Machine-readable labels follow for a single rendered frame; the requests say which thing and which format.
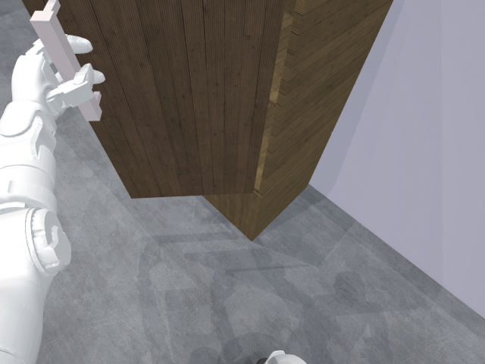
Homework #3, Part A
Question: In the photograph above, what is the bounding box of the robot left forearm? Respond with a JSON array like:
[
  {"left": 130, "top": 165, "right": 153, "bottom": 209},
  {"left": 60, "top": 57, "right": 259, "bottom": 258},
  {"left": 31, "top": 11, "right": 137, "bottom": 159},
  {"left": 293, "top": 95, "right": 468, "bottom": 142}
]
[{"left": 0, "top": 100, "right": 58, "bottom": 216}]

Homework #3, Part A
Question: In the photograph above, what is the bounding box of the left robot upper arm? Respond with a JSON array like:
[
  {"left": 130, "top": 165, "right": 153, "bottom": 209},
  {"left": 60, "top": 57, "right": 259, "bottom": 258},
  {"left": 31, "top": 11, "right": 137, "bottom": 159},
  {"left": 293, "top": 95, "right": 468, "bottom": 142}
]
[{"left": 0, "top": 207, "right": 71, "bottom": 364}]

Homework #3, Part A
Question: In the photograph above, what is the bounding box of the cupboard door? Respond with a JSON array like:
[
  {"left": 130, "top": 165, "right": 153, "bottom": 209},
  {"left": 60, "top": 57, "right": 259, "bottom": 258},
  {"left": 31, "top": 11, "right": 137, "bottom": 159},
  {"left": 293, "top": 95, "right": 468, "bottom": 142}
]
[{"left": 22, "top": 0, "right": 286, "bottom": 199}]

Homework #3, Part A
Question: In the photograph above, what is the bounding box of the robot right shin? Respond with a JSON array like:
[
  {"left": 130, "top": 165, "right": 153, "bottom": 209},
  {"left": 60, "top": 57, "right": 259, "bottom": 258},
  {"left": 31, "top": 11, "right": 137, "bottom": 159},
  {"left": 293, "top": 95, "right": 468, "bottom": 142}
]
[{"left": 266, "top": 350, "right": 285, "bottom": 362}]

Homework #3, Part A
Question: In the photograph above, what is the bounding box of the handle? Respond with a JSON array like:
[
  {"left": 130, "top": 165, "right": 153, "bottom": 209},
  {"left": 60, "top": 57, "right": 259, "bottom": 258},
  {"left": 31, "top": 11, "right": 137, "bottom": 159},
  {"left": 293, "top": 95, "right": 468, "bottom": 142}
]
[{"left": 30, "top": 0, "right": 102, "bottom": 121}]

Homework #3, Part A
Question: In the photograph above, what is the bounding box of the left robot hand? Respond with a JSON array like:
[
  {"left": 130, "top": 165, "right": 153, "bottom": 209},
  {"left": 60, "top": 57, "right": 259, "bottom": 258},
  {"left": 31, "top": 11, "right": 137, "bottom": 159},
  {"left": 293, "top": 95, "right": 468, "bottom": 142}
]
[{"left": 11, "top": 34, "right": 105, "bottom": 122}]

